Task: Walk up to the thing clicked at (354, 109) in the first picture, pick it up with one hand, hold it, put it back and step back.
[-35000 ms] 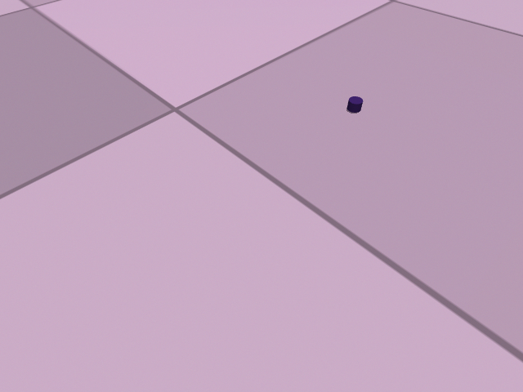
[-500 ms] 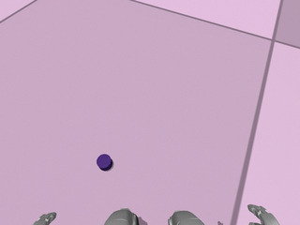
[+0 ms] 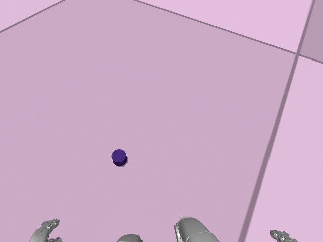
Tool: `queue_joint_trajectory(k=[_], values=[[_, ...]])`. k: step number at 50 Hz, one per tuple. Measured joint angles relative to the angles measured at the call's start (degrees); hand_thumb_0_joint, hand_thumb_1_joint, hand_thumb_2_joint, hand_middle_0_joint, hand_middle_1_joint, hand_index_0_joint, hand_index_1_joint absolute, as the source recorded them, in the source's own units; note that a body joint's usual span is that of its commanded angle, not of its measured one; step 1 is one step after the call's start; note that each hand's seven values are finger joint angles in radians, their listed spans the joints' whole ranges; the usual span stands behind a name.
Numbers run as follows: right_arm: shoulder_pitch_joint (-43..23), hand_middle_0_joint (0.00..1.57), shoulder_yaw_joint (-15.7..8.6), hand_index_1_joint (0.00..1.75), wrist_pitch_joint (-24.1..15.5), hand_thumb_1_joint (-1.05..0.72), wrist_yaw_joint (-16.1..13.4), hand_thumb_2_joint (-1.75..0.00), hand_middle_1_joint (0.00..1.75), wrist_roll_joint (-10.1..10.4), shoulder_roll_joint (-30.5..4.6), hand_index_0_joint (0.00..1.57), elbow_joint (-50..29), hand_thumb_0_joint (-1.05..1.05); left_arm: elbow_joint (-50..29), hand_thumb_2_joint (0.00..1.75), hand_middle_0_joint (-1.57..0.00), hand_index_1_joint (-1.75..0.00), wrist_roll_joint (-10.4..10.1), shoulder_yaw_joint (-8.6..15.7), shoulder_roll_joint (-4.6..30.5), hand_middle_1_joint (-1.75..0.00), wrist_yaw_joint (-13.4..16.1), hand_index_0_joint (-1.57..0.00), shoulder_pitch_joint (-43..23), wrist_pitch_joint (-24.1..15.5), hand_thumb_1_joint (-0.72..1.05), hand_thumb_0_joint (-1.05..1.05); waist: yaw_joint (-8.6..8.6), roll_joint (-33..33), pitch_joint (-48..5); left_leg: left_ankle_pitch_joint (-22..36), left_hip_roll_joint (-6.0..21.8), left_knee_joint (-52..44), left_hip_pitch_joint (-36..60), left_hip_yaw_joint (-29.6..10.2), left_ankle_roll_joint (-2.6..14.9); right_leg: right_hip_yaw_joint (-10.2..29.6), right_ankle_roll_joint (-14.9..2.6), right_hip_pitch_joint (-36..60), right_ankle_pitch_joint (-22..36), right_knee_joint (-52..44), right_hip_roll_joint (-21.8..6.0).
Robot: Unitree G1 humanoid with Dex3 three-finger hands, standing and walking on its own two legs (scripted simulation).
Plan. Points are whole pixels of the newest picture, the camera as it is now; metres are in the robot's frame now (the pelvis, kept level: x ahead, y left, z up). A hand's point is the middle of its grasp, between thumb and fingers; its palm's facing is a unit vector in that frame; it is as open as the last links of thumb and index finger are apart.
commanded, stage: step back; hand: left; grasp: from above
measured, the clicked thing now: (119, 157) +0.65 +0.25 -0.73
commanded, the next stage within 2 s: none
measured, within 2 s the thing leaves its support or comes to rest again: neither
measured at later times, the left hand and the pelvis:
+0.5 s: hand out of the picture -0.07 +0.24 -0.13, palm faces -0.02 -0.90 -0.43, open 7.4 cm; pelvis -0.17 -0.03 +0.00, yaw -1 degrees
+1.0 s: hand out of the picture -0.28 +0.21 -0.15, palm faces -0.05 -0.91 -0.41, open 7.4 cm; pelvis -0.35 -0.06 -0.01, yaw -4 degrees
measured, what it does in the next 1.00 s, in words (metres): walks backwards: right foot, then left foot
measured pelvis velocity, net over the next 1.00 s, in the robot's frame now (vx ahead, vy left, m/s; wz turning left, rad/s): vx -0.35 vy -0.06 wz -0.06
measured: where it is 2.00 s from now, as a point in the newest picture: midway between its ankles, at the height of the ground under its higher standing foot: outside the picture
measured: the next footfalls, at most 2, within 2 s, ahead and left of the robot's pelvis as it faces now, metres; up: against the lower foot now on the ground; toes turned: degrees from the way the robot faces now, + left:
right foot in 0.24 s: -0.08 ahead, -0.16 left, +0.00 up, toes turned -1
left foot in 0.58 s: -0.16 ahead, +0.08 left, +0.00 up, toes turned -1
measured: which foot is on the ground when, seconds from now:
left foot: down 0.00-0.28, up 0.30-0.56, down 0.58-0.94, up 0.96-1.00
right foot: up 0.00-0.22, down 0.24-0.58, up 0.60-0.88, down 0.90-1.00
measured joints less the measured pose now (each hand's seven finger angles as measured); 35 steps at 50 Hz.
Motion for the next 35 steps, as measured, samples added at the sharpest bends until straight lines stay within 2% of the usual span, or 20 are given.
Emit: queue_joint_trajectory(k=[2,5,8,10,12,13,14,16,17,19,21,23,26,28,29,30,31,33,35], values=[[-0.29,0.2,0.07,0.3,-0.08,-0.9,-0.28,-0.89,0.3,0.0,0.26,0.21,-0.57,0.01,0.27,0.9,-0.2,-0.3,-0.08,0.32,0.23,-0.3,-0.21,-0.2,0.96,-0.24,0.91,0.01,0.31,0.16,-0.48,1.58,0.96,-1.18,-0.6,0.3,-0.08,0.16,0.44,0.04,0.19,4.9,0.87],[-1.28,0.2,-0.05,0.3,-0.2,-0.9,-0.58,-0.89,0.3,-0.04,0.26,0.21,-1.83,0.01,0.52,0.9,-0.2,-0.3,0.15,0.76,0.52,-0.3,-0.47,-0.2,2.5,-0.39,0.91,0.01,0.69,0.48,-0.59,3.41,2.2,-1.75,-2.1,0.97,-0.15,0.04,1.83,2.47,0.19,4.82,0.23],[-2.41,0.2,-0.15,0.3,-0.38,-0.9,-0.64,-0.89,0.3,-0.08,-0.22,0.21,-3.36,0.01,1.0,0.9,-0.2,-0.3,0.31,0.85,0.73,-0.3,-0.82,-0.2,3.6,-0.34,0.91,0.01,0.92,0.98,-0.27,4.84,3.36,-1.12,-4.36,1.68,-0.53,-0.99,2.53,6.52,0.01,-2.91,-1.83],[-3.03,0.2,-0.22,0.3,-0.24,-0.9,-0.51,-0.89,0.3,-0.17,-0.8,0.21,-4.18,0.01,1.55,0.9,-0.2,-0.3,0.37,0.81,0.76,-0.3,-1.06,-0.2,4.06,-0.56,0.91,0.01,0.99,1.38,-0.12,5.64,3.99,-0.14,-6.18,2.04,-1.24,-2.5,2.27,9.9,0.86,-11.05,-3.58],[-3.42,0.2,-0.32,0.3,0.28,-0.9,-0.36,-0.89,0.3,-0.01,-1.61,0.21,-4.56,0.0,2.2,0.9,-0.2,-0.3,0.48,0.75,0.65,-0.3,-1.31,-0.2,4.63,-1.15,0.91,0.01,1.2,1.99,-0.45,6.12,4.61,1.63,-8.5,2.21,-2.15,-4.39,1.46,14.05,4.97,-21.81,-4.91],[-3.8,0.2,-0.53,0.3,0.62,-0.9,-0.36,-0.89,0.3,0.21,-2.35,0.21,-4.36,0.0,2.86,0.9,-0.2,-0.3,0.75,0.81,-0.03,-0.3,-1.3,-0.2,4.55,-1.48,0.91,0.01,1.05,3.61,-0.14,6.28,5.57,2.83,-9.6,1.37,-2.63,-5.39,1.69,14.92,5.53,-24.23,-4.15],[-3.91,0.2,-0.87,0.3,1.01,-0.9,-0.47,-0.89,0.3,0.48,-3.03,0.21,-3.94,0.0,3.33,0.9,-0.2,-0.3,1.15,0.7,-0.95,-0.3,-1.42,-0.2,4.54,-1.61,0.91,0.01,0.37,5.5,0.27,4.58,5.6,4.14,-10.52,-0.82,-2.35,-6.68,1.67,14.91,6.22,-24.36,-3.23],[-3.06,0.2,-1.34,0.3,1.92,-0.9,-0.97,-0.89,0.3,0.92,-2.91,0.21,-2.56,0.0,3.08,0.9,-0.2,-0.3,1.62,0.14,-1.52,-0.3,-1.88,-0.2,5.65,-1.5,0.91,0.01,1.02,4.84,-0.68,-5.81,1.31,11.52,-12.89,-3.91,-2.39,-6.35,1.19,13.03,6.87,-22.83,-4.38],[-2.46,0.2,-1.37,0.3,2.2,-0.9,-1.06,-0.89,0.3,1.13,-2.91,0.21,-2.0,0.01,2.97,0.9,-0.2,-0.3,1.6,-0.09,-1.78,-0.3,-1.85,-0.2,6.15,-1.46,0.91,0.01,1.56,4.14,-1.07,-8.2,-1.1,16.75,-13.86,-4.96,-2.47,-5.77,1.02,12.49,7.53,-22.9,-5.24],[-0.97,0.2,-1.37,0.3,2.06,-0.9,-1.16,-0.89,0.3,1.58,-3.29,0.21,-1.43,0.01,2.99,0.9,-0.2,-0.3,1.64,-0.42,-2.46,-0.3,-1.51,-0.2,6.43,-1.27,0.91,0.01,1.65,3.85,-1.57,-9.07,-4.38,24.73,-14.75,-6.17,-2.26,-5.66,1.14,11.92,9.34,-24.23,-6.44],[0.5,0.2,-1.29,0.3,1.68,-0.9,-1.23,-0.89,0.3,1.64,-3.49,0.21,-1.13,0.01,2.57,0.9,-0.2,-0.3,1.84,-0.45,-2.69,-0.3,-1.21,-0.2,6.08,-1.13,0.91,0.01,1.47,3.78,-1.79,-9.21,-5.59,28.24,-13.85,-5.92,-2.43,-5.98,1.19,10.95,10.88,-25.11,-7.13],[1.73,0.2,-1.14,0.3,1.6,-0.9,-1.23,-0.89,0.3,1.56,-3.42,0.21,-0.77,0.01,1.64,0.9,-0.2,-0.3,2.03,-0.45,-2.53,-0.3,-0.8,-0.2,5.2,-1.22,0.9,0.01,1.23,3.72,-1.61,-10.16,-5.21,26.62,-11.15,-5.06,-2.68,-6.67,1.24,9.81,12.15,-25.47,-7.47],[2.88,0.2,-0.93,0.3,1.6,-0.9,-1.06,-0.89,0.3,1.19,-2.81,0.21,-0.17,0.01,-0.24,0.9,-0.2,-0.3,1.91,-0.45,-1.81,-0.3,-0.19,-0.2,3.18,-1.47,0.9,0.01,0.69,3.26,-0.84,-11.27,-3.0,16.56,-5.28,-2.52,-2.55,-8.2,1.51,7.67,13.49,-24.78,-8.1],[3.44,0.2,-0.84,0.3,1.19,-0.9,-0.81,-0.89,0.3,0.94,-2.34,0.21,0.1,0.01,-1.35,0.9,-0.2,-0.3,1.41,-0.57,-1.08,-0.3,-0.07,-0.2,1.55,-1.29,0.9,0.01,0.18,2.65,-0.35,-7.04,-1.51,5.56,-0.42,-0.54,-2.04,-9.27,1.89,5.67,13.63,-22.78,-8.83],[3.31,0.2,-0.95,0.3,0.92,-0.9,-0.77,-0.89,0.3,0.71,-1.82,0.21,0.49,0.01,-1.68,0.9,-0.2,-0.3,1.16,-0.62,-0.57,-0.3,-0.06,-0.2,0.51,-1.08,0.9,0.01,0.06,1.58,0.26,-3.39,-1.93,1.95,0.86,0.11,-1.26,-9.23,2.2,4.58,13.49,-21.22,-9.72],[2.79,0.2,-0.93,0.3,0.9,-0.9,-0.69,-0.89,0.3,0.33,-0.99,0.21,0.92,0.01,-1.73,0.9,-0.2,-0.3,0.93,-0.54,-0.05,-0.3,-0.03,-0.2,-0.47,-0.82,0.9,0.01,0.6,-0.18,1.27,-2.25,-2.92,1.61,0.95,1.09,-0.65,-7.84,1.58,3.75,13.53,-19.92,-10.35],[2.48,0.2,-0.64,0.3,1.02,-0.9,-0.31,-0.89,0.3,0.18,-0.63,0.21,0.96,0.01,-1.53,0.9,-0.2,-0.3,0.61,-0.47,0.04,-0.3,0.08,-0.2,-0.95,-0.55,0.91,0.01,0.78,-0.66,1.59,-2.0,-2.92,2.22,0.32,1.46,-0.23,-6.08,1.1,2.74,8.84,-17.32,-9.24],[1.9,0.2,-0.23,0.3,0.88,-0.9,0.2,-0.89,0.3,-0.07,-0.3,0.21,0.84,0.01,-0.57,0.9,-0.2,-0.3,0.43,-0.39,-0.17,-0.3,0.31,-0.2,-1.27,0.14,0.91,0.01,-0.09,0.33,1.3,-1.07,-1.48,2.58,-1.0,0.61,0.12,-2.83,0.54,0.59,0.62,-7.5,-4.53],[1.24,0.2,0.19,0.3,0.71,-0.9,-0.02,-0.89,0.3,-0.31,0.24,0.21,0.66,0.01,0.19,0.9,-0.2,-0.3,-0.08,-0.28,0.07,-0.3,0.29,-0.2,-0.99,0.36,0.91,0.01,-0.2,0.35,0.53,1.0,-0.34,0.73,-1.55,0.57,-0.08,-0.55,0.07,-0.77,-0.5,1.77,-1.22]])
